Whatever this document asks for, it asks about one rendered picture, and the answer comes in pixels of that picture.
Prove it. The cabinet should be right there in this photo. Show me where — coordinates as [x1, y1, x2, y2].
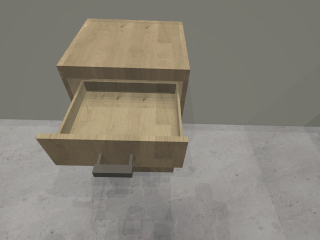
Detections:
[56, 18, 190, 173]

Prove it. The drawer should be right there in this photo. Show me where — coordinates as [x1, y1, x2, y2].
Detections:
[36, 80, 189, 168]

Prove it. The handle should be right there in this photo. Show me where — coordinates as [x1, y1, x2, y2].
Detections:
[92, 153, 134, 178]

